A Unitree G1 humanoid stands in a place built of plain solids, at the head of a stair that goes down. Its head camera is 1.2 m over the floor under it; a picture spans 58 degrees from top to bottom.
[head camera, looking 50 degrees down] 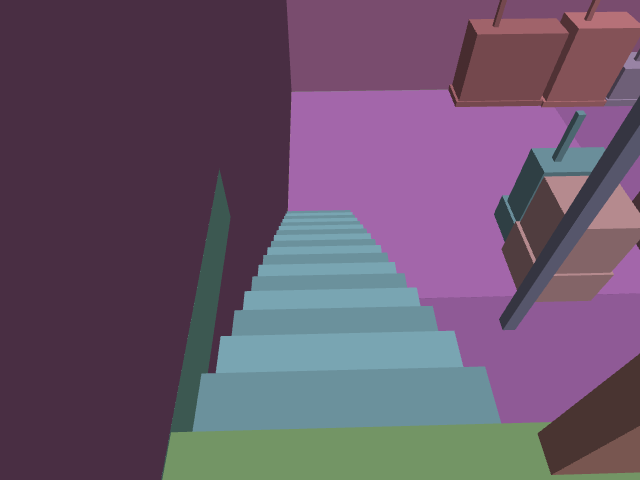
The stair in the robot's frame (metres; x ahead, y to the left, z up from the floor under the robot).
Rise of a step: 0.21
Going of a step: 0.25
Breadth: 0.97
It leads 1 degrees to the left of straight ahead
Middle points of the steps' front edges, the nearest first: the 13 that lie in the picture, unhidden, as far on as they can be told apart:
0.36 -0.09 0.00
0.61 -0.08 -0.21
0.85 -0.07 -0.41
1.10 -0.07 -0.62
1.35 -0.06 -0.83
1.59 -0.06 -1.04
1.84 -0.05 -1.24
2.08 -0.04 -1.45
2.33 -0.04 -1.66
2.58 -0.03 -1.87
2.82 -0.02 -2.07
3.07 -0.02 -2.28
3.32 -0.01 -2.49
